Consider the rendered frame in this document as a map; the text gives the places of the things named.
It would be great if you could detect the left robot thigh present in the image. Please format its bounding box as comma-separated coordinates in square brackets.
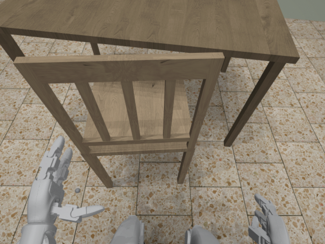
[110, 219, 145, 244]

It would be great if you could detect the robot right hand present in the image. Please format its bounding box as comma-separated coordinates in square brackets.
[248, 193, 290, 244]

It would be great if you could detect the right robot thigh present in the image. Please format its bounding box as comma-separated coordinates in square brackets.
[184, 228, 220, 244]

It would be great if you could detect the chair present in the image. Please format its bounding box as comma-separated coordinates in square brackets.
[13, 52, 225, 188]

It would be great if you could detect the robot thigh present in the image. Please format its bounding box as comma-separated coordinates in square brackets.
[110, 219, 145, 244]
[184, 228, 220, 244]

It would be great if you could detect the robot left hand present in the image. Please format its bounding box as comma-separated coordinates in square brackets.
[27, 136, 105, 224]

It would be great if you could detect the left robot forearm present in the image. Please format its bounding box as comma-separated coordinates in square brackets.
[16, 222, 57, 244]

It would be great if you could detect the table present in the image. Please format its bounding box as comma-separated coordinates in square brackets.
[0, 0, 300, 147]

